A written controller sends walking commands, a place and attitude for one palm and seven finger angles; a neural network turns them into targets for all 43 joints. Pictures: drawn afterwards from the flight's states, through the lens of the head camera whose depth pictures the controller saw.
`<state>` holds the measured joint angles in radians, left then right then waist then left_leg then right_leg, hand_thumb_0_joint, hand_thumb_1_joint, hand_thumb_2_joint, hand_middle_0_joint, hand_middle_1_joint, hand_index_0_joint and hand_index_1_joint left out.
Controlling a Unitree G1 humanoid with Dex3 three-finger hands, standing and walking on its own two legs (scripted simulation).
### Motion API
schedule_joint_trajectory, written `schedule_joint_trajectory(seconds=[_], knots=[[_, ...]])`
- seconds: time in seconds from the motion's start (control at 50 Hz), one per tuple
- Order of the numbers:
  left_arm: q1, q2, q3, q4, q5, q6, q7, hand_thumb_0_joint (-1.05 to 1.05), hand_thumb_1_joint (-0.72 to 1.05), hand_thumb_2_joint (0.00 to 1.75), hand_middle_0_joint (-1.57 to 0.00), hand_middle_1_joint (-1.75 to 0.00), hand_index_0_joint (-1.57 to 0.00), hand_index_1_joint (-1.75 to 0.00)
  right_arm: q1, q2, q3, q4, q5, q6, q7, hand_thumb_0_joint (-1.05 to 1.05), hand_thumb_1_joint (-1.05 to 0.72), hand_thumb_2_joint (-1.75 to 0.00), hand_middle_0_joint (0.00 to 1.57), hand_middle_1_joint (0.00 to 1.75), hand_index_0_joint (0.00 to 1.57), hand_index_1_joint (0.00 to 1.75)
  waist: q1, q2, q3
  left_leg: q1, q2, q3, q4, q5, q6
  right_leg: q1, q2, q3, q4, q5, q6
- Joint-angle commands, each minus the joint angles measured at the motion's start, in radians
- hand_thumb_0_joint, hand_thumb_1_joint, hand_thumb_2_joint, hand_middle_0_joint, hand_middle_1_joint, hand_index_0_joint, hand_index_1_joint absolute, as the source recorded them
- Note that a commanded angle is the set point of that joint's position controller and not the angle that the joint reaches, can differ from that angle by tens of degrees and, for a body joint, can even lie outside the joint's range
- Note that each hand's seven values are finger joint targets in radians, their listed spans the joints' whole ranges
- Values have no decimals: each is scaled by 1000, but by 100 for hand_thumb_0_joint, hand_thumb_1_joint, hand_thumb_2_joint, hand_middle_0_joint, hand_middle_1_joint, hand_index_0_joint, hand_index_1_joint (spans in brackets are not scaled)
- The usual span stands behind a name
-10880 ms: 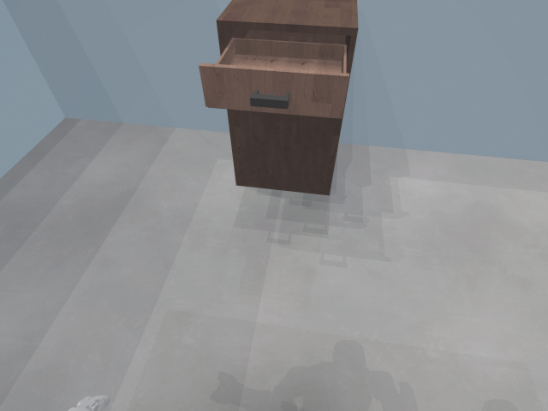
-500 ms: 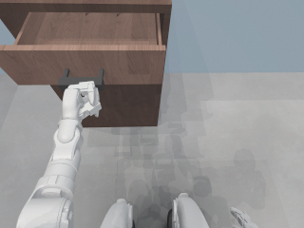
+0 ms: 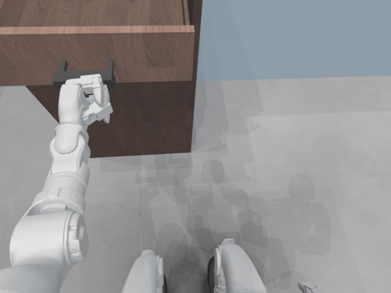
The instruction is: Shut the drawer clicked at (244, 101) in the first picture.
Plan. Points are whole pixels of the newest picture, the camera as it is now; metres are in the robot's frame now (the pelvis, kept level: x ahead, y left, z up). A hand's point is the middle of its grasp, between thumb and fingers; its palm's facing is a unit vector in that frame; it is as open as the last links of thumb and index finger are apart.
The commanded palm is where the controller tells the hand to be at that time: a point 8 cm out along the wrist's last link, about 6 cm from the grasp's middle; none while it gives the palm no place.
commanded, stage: push the drawer shut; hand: left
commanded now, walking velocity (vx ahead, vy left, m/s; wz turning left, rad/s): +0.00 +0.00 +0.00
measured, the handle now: (86, 72) +0.56 +0.20 +0.05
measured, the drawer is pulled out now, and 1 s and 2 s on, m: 0.10 0.00 0.00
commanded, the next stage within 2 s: pull the fist back off the drawer in 1.14 s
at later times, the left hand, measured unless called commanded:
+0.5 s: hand (108, 79) +0.54 +0.15 +0.05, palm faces +0.00 -1.00 -0.05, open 3.3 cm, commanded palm +0.54 +0.19 +0.05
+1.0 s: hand (107, 64) +0.58 +0.16 +0.05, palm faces +0.01 -1.00 -0.06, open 3.3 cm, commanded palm +0.60 +0.18 +0.05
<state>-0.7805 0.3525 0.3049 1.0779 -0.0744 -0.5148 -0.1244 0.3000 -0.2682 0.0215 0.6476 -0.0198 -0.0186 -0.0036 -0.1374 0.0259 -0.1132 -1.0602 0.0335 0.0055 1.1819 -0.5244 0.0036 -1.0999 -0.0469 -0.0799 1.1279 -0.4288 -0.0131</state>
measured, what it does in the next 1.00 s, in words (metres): stands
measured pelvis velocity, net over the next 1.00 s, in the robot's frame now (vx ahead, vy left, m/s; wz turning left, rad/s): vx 0.00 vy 0.02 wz -0.03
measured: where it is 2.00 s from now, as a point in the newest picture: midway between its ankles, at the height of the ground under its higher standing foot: outside the picture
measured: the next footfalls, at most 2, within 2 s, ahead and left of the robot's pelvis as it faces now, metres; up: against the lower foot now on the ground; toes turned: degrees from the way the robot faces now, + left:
none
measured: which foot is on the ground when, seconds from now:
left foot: down 0.00-1.00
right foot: down 0.00-1.00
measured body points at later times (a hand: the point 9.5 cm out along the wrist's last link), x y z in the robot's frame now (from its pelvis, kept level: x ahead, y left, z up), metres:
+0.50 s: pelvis +0.00 +0.01 -0.01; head +0.16 +0.02 +0.41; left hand +0.54 +0.21 +0.05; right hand -0.01 -0.25 -0.12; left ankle +0.01 +0.12 -0.64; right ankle +0.05 -0.12 -0.64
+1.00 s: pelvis +0.00 +0.02 -0.02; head +0.19 +0.04 +0.39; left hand +0.58 +0.21 +0.06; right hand -0.04 -0.24 -0.12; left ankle +0.01 +0.12 -0.64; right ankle +0.05 -0.12 -0.64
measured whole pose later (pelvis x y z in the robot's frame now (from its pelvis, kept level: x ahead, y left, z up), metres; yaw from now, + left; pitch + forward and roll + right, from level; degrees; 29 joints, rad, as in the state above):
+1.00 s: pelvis +0.00 +0.02 -0.02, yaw -2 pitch +30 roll -5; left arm -1.20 0.60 0.40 1.35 0.06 -0.42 -0.11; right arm 0.39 -0.27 0.08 0.64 -0.07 0.04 0.03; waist -0.27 0.05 -0.10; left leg -1.26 0.05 -0.02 1.27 -0.54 0.02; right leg -1.26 -0.03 -0.10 1.15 -0.41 0.00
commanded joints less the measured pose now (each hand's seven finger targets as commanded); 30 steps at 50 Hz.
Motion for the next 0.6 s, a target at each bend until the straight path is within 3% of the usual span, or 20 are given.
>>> schedule_joint_trajectory(seconds=[0.0,0.06,0.1,0.16,0.2,0.22,0.3,0.38,0.48,0.52,0.58], knots=[[-621,239,37,-233,-16,-71,28,0,90,90,-140,-160,-140,-160,148,-161,-51,-60,-9,-15,-12,0,-90,-90,20,30,20,30,-76,78,-509,214,-36,-36,-142,200,26,292,55,68,-142,131,0],[-654,218,15,-199,-8,-63,31,0,90,90,-140,-160,-140,-160,153,-161,-51,-57,-10,-10,-6,0,-90,-90,20,30,20,30,-94,91,-505,209,-35,-37,-137,187,26,267,56,67,-146,116,2],[-673,268,48,-162,-3,-57,34,0,90,90,-140,-160,-140,-160,169,-169,-48,-55,-14,-8,-7,0,-90,-90,20,30,20,30,-99,56,-492,179,-34,-41,-131,167,31,268,61,69,-146,98,2],[-712,296,60,-160,8,-51,32,0,90,90,-140,-160,-140,-160,180,-171,-44,-57,-16,-3,-6,0,-90,-90,20,30,20,30,-102,89,-525,182,-34,-42,-129,184,30,273,62,69,-141,110,1],[-726,345,95,-154,11,-50,30,0,90,90,-140,-160,-140,-160,191,-177,-44,-57,-20,-1,-5,0,-90,-90,20,30,20,30,-101,87,-543,192,-31,-49,-123,204,31,273,65,64,-133,123,0],[-734,327,78,-152,13,-47,26,0,90,90,-140,-160,-140,-160,192,-175,-42,-59,-19,1,-3,0,-90,-90,20,30,20,30,-104,114,-555,203,-32,-48,-121,211,30,263,65,65,-135,126,0],[-754,372,110,-117,17,-36,27,0,90,90,-140,-160,-140,-160,208,-179,-36,-58,-24,6,-1,0,-90,-90,20,30,20,30,-111,100,-534,172,-27,-53,-113,210,32,256,69,62,-130,123,-1],[-798,369,107,-123,28,-36,35,0,90,90,-140,-160,-140,-160,224,-182,-36,-52,-32,12,6,0,-90,-90,20,30,20,30,-118,156,-555,228,-21,-68,-116,248,24,210,70,49,-123,131,-2],[-843,399,115,-72,46,-17,43,0,90,90,-140,-160,-140,-160,246,-189,-32,-47,-35,23,8,0,-90,-90,20,30,20,30,-148,113,-525,177,-18,-72,-107,225,31,198,74,47,-124,118,1],[-879,396,103,-89,57,-22,43,0,90,90,-140,-160,-140,-160,257,-190,-32,-45,-38,25,10,0,-90,-90,20,30,20,30,-150,171,-563,234,-16,-82,-106,255,25,163,73,40,-115,127,-2],[-896,430,131,-92,61,-22,49,0,90,90,-140,-160,-140,-160,269,-195,-33,-41,-45,32,14,0,-90,-90,20,30,20,30,-149,184,-593,260,-12,-91,-98,300,20,161,75,36,-109,151,-3]])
